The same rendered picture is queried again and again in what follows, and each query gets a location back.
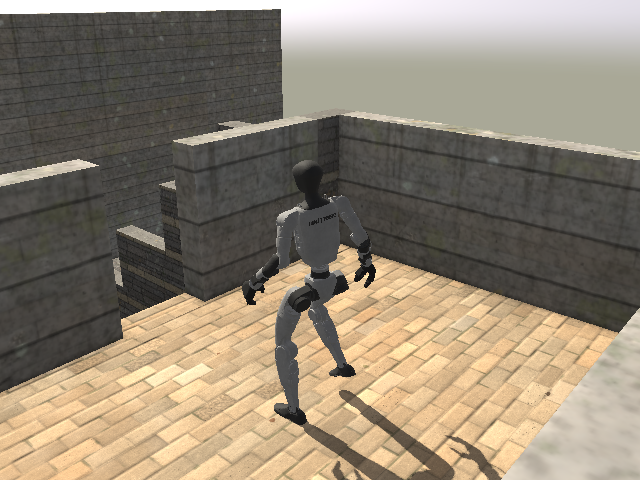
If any right robot hand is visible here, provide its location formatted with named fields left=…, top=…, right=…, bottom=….
left=354, top=264, right=376, bottom=288

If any left robot hand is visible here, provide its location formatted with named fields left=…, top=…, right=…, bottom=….
left=242, top=280, right=265, bottom=305

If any right robot upper arm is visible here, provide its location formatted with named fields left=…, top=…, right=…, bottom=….
left=328, top=195, right=368, bottom=245

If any robot right forearm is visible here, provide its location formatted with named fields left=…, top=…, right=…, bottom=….
left=356, top=229, right=372, bottom=267

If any left robot foot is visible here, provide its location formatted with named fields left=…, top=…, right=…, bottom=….
left=274, top=403, right=307, bottom=425

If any robot left forearm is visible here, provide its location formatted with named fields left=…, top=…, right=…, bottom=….
left=249, top=254, right=279, bottom=290

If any left robot upper arm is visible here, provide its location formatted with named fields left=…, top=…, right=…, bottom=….
left=273, top=209, right=298, bottom=269

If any robot left shin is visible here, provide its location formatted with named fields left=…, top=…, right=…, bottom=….
left=275, top=345, right=300, bottom=413

